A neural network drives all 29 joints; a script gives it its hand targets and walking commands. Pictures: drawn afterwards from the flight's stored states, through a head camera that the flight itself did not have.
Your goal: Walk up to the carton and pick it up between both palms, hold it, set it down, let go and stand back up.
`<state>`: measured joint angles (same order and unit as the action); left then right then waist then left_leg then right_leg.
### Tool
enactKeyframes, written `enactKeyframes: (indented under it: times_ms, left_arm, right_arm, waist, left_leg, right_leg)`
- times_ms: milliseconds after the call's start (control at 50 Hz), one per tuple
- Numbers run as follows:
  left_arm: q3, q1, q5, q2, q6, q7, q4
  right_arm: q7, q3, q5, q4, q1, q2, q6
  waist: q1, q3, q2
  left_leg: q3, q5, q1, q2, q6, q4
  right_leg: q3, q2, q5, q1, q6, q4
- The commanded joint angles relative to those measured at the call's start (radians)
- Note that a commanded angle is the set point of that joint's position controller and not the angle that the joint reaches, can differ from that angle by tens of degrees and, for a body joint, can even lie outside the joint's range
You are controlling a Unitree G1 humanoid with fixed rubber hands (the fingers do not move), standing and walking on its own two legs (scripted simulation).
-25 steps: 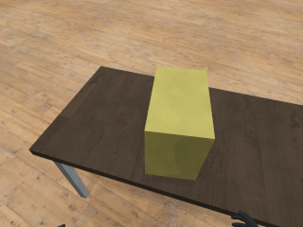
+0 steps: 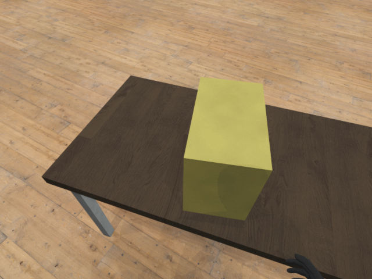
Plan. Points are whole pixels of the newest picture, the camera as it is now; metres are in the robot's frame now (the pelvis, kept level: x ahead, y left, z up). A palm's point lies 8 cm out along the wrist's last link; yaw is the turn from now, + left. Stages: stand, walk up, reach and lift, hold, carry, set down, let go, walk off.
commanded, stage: walk up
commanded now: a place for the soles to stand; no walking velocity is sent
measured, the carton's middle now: (222, 147) +0.47 -0.10 -0.03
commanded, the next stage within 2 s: none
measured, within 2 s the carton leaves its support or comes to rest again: neither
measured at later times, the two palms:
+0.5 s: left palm out of the picture -0.02 +0.30 -0.09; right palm out of the picture +0.05 -0.26 -0.10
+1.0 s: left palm out of the picture +0.05 +0.28 -0.08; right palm out of the picture +0.04 -0.25 -0.08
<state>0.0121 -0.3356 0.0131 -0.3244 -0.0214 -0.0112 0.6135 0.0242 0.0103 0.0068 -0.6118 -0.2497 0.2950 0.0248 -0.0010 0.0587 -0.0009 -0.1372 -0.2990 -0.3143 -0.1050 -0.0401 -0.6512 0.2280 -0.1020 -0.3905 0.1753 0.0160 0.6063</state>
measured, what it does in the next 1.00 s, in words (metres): steps on the spot: right foot, then left foot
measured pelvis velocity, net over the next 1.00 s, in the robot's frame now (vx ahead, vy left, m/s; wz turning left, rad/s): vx -0.06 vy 0.03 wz -0.13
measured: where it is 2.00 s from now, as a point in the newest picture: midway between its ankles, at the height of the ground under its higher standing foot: outside the picture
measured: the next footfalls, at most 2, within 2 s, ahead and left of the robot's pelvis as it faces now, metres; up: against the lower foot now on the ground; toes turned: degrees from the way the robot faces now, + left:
right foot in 0.46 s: -0.03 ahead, -0.09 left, +0.00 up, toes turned -9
left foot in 0.68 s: +0.01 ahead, +0.14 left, +0.00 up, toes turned -6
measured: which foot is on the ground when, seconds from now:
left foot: down 0.00-0.48, up 0.50-0.66, down 0.68-1.00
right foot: down 0.00-0.18, up 0.20-0.44, down 0.46-1.00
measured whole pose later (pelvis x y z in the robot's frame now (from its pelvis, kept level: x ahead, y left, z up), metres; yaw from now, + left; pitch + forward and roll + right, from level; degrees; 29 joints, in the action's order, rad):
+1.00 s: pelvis -0.06 +0.03 +0.00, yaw -8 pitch -1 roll +0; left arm 0.03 -0.38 0.02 -0.28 0.01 0.00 0.59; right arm 0.00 0.01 0.01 -0.67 -0.19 0.28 0.02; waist 0.01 0.02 0.00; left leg 0.01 -0.29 -0.27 0.01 0.00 -0.58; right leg -0.14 0.05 -0.31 0.27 0.01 0.60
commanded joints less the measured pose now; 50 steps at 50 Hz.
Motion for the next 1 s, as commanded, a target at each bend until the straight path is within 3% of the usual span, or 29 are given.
enactKeyframes:
  times_ms: [0, 60, 100, 120, 140, 160, 180, 200, 260, 300, 340, 400, 420, 440, 460, 480, 500, 520, 580, 600, 640, 660, 680, 700, 740, 880, 980]
  left_arm:
    - [0.067, -0.059, 0.005, -0.196, 0.002, -0.018, -0.053]
    - [0.072, 0.001, 0.012, -0.206, -0.008, -0.019, -0.060]
    - [0.070, 0.061, 0.016, -0.204, -0.013, -0.018, -0.071]
    - [0.065, 0.071, 0.012, -0.190, -0.017, -0.016, -0.071]
    - [0.054, 0.059, -0.004, -0.149, -0.024, -0.012, -0.073]
    - [0.050, 0.038, -0.013, -0.136, -0.036, -0.013, -0.073]
    - [0.055, 0.021, -0.009, -0.134, -0.043, -0.020, -0.063]
    - [0.060, -0.004, -0.010, -0.139, -0.040, -0.023, -0.051]
    - [0.074, -0.092, -0.016, -0.158, -0.005, -0.033, -0.003]
    - [0.074, -0.107, -0.004, -0.148, 0.002, -0.026, -0.002]
    - [0.073, -0.129, -0.009, -0.123, 0.007, -0.018, -0.005]
    - [0.075, -0.201, -0.008, -0.105, 0.026, -0.019, 0.002]
    - [0.080, -0.205, 0.003, -0.129, 0.031, -0.022, -0.001]
    - [0.092, -0.185, 0.016, -0.173, 0.033, -0.027, -0.013]
    - [0.103, -0.063, 0.020, -0.207, 0.030, -0.035, -0.036]
    - [0.103, 0.002, 0.024, -0.205, 0.033, -0.040, -0.052]
    - [0.080, 0.031, 0.019, -0.142, 0.046, -0.033, -0.045]
    - [0.072, 0.016, 0.019, -0.124, 0.056, -0.030, -0.049]
    - [0.078, -0.062, 0.013, -0.133, 0.053, -0.014, -0.044]
    - [0.076, -0.079, 0.007, -0.134, 0.045, -0.008, -0.037]
    - [0.069, -0.124, -0.009, -0.127, 0.038, 0.001, -0.033]
    - [0.059, -0.146, -0.018, -0.110, 0.042, 0.003, -0.042]
    - [0.048, -0.186, -0.033, -0.082, 0.048, 0.008, -0.053]
    - [0.049, -0.187, -0.024, -0.070, 0.041, 0.005, -0.047]
    - [0.058, -0.121, -0.007, -0.094, 0.034, 0.002, -0.057]
    - [0.060, -0.102, 0.006, -0.090, 0.043, 0.005, -0.087]
    - [0.062, -0.081, 0.007, -0.089, 0.049, 0.006, -0.097]
  right_arm:
    - [-0.004, 0.057, 0.005, 0.082, 0.030, 0.147, 0.011]
    - [0.004, 0.056, 0.008, 0.096, 0.022, 0.137, 0.018]
    - [0.008, 0.062, 0.007, 0.095, -0.009, 0.144, 0.016]
    - [0.008, 0.070, 0.006, 0.093, -0.020, 0.167, 0.012]
    - [0.006, 0.081, 0.000, 0.090, -0.010, 0.209, 0.010]
    - [0.000, 0.086, -0.002, 0.078, -0.032, 0.225, 0.016]
    - [-0.011, 0.083, 0.000, 0.067, -0.031, 0.225, 0.019]
    - [-0.022, 0.081, 0.008, 0.066, -0.010, 0.218, 0.023]
    - [-0.044, 0.077, 0.040, 0.077, 0.058, 0.183, 0.034]
    - [-0.043, 0.066, 0.039, 0.064, 0.049, 0.146, 0.035]
    - [-0.039, 0.062, 0.036, 0.054, 0.076, 0.132, 0.041]
    - [-0.031, 0.059, 0.021, 0.029, 0.094, 0.136, 0.054]
    - [-0.026, 0.055, 0.013, 0.025, 0.076, 0.121, 0.054]
    - [-0.021, 0.048, 0.006, 0.030, 0.039, 0.090, 0.053]
    - [-0.020, 0.061, 0.012, 0.024, 0.010, 0.095, 0.047]
    - [-0.017, 0.070, 0.032, 0.018, 0.008, 0.107, 0.044]
    - [-0.008, 0.061, 0.039, 0.001, -0.008, 0.096, 0.036]
    - [-0.007, 0.062, 0.033, 0.004, 0.021, 0.103, 0.026]
    - [-0.008, 0.047, 0.028, 0.006, 0.054, 0.060, 0.004]
    - [-0.012, 0.046, 0.028, 0.013, 0.069, 0.053, -0.005]
    - [-0.026, 0.048, 0.035, 0.023, 0.090, 0.074, -0.020]
    - [-0.034, 0.050, 0.038, 0.022, 0.081, 0.097, -0.023]
    - [-0.040, 0.056, 0.041, 0.018, 0.089, 0.137, -0.025]
    - [-0.035, 0.061, 0.016, -0.004, 0.085, 0.150, -0.020]
    - [-0.029, 0.042, 0.006, -0.003, 0.082, 0.094, -0.019]
    - [-0.030, 0.042, 0.008, 0.015, 0.089, 0.122, -0.018]
    - [-0.028, 0.039, 0.008, 0.028, 0.096, 0.125, -0.020]
  waist:
    - [0.015, -0.109, -0.020]
    - [0.004, -0.059, -0.078]
    - [-0.027, -0.024, -0.076]
    - [-0.039, -0.013, 0.004]
    - [-0.040, -0.006, 0.160]
    - [-0.052, 0.017, 0.203]
    - [-0.039, 0.047, 0.170]
    - [-0.026, 0.049, 0.155]
    - [0.006, -0.055, 0.127]
    - [0.005, -0.093, 0.087]
    - [0.015, -0.075, 0.100]
    - [0.048, -0.059, 0.094]
    - [0.044, -0.041, 0.045]
    - [0.029, -0.021, -0.079]
    - [-0.014, 0.077, -0.134]
    - [-0.028, 0.141, -0.106]
    - [-0.044, 0.130, -0.093]
    - [-0.031, 0.124, -0.086]
    - [0.009, 0.029, -0.135]
    - [0.013, 0.010, -0.146]
    - [0.019, -0.039, -0.139]
    - [0.015, -0.083, -0.110]
    - [0.030, -0.135, -0.039]
    - [0.038, -0.141, -0.006]
    - [0.013, -0.086, 0.003]
    - [0.009, -0.019, 0.071]
    - [0.005, -0.038, 0.039]
  left_leg:
    - [-0.043, 0.428, -0.022, 0.070, -0.024, -0.074]
    - [-0.004, 0.221, -0.020, 0.063, -0.014, -0.114]
    - [-0.029, 0.123, 0.024, 0.081, -0.014, -0.049]
    - [-0.110, 0.172, 0.032, 0.118, -0.021, 0.075]
    - [-0.310, 0.160, -0.015, 0.189, -0.050, 0.266]
    - [-0.530, 0.070, -0.057, 0.255, -0.093, 0.390]
    - [-0.591, -0.074, -0.083, 0.276, -0.112, 0.423]
    - [-0.558, -0.096, -0.051, 0.273, -0.116, 0.414]
    - [-0.376, 0.017, 0.101, 0.236, -0.108, 0.352]
    - [-0.350, -0.126, 0.066, 0.229, -0.081, 0.380]
    - [-0.296, -0.193, 0.002, 0.212, -0.066, 0.386]
    - [-0.215, -0.233, -0.076, 0.179, -0.023, 0.307]
    - [-0.187, -0.256, -0.112, 0.156, 0.009, 0.244]
    - [-0.097, -0.260, -0.153, 0.081, 0.054, 0.059]
    - [0.057, -0.198, -0.147, 0.014, 0.078, -0.159]
    - [0.023, -0.152, -0.082, 0.070, 0.059, -0.242]
    - [0.015, -0.096, -0.025, 0.103, 0.052, -0.210]
    - [0.025, -0.081, -0.044, 0.104, 0.055, -0.175]
    - [0.086, -0.098, -0.034, 0.107, 0.056, 0.059]
    - [0.102, -0.048, 0.027, 0.098, 0.050, 0.160]
    - [0.068, 0.147, 0.168, 0.111, 0.028, 0.243]
    - [0.021, 0.197, 0.229, 0.153, 0.007, 0.221]
    - [-0.070, 0.191, 0.265, 0.220, -0.023, 0.187]
    - [-0.064, 0.070, 0.157, 0.233, -0.036, 0.185]
    - [-0.014, 0.008, 0.106, 0.198, -0.013, 0.202]
    - [-0.004, -0.036, 0.060, 0.226, -0.024, 0.224]
    - [0.023, 0.030, 0.083, 0.234, -0.025, 0.199]
  right_leg:
    - [-0.175, -0.180, 0.411, -0.085, -0.165, -0.054]
    - [-0.204, -0.250, 0.311, 0.012, -0.203, -0.105]
    - [-0.190, -0.244, 0.223, 0.107, -0.183, -0.095]
    - [-0.145, -0.170, 0.130, 0.130, -0.137, -0.019]
    - [-0.077, -0.009, -0.056, 0.128, -0.067, 0.151]
    - [-0.152, 0.087, -0.304, 0.171, -0.025, 0.283]
    - [-0.224, 0.078, -0.333, 0.200, -0.023, 0.359]
    - [-0.256, 0.068, -0.299, 0.233, -0.027, 0.386]
    - [-0.287, 0.069, -0.183, 0.240, -0.032, 0.372]
    - [-0.290, 0.084, -0.168, 0.170, -0.031, 0.293]
    - [-0.269, 0.097, -0.134, 0.096, -0.035, 0.155]
    - [-0.255, 0.103, 0.063, -0.044, -0.063, -0.156]
    - [-0.347, 0.048, 0.003, -0.030, -0.087, -0.210]
    - [-0.597, -0.102, -0.218, 0.044, -0.147, -0.315]
    - [-0.763, -0.243, -0.381, 0.224, -0.216, -0.409]
    - [-0.768, -0.265, -0.350, 0.365, -0.250, -0.423]
    - [-0.717, -0.216, -0.189, 0.363, -0.231, -0.400]
    - [-0.649, -0.167, -0.029, 0.308, -0.204, -0.367]
    - [-0.534, -0.057, 0.119, 0.102, -0.136, -0.248]
    - [-0.507, -0.028, 0.145, 0.102, -0.116, -0.209]
    - [-0.472, -0.003, 0.269, 0.147, -0.079, -0.150]
    - [-0.465, 0.000, 0.320, 0.172, -0.064, -0.128]
    - [-0.438, 0.032, 0.245, 0.207, -0.043, -0.130]
    - [-0.393, 0.072, 0.135, 0.114, -0.040, -0.140]
    - [-0.426, 0.064, 0.142, 0.110, -0.050, -0.115]
    - [-0.435, 0.077, 0.116, 0.174, -0.046, -0.105]
    - [-0.447, 0.079, 0.176, 0.173, -0.046, -0.100]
